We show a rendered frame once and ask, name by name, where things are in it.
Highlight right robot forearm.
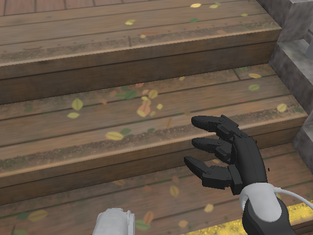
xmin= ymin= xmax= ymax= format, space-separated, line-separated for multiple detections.
xmin=239 ymin=182 xmax=297 ymax=235

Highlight right robot hand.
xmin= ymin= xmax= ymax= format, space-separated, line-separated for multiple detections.
xmin=184 ymin=115 xmax=270 ymax=196

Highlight robot left thigh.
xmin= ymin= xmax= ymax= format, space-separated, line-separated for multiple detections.
xmin=92 ymin=209 xmax=135 ymax=235

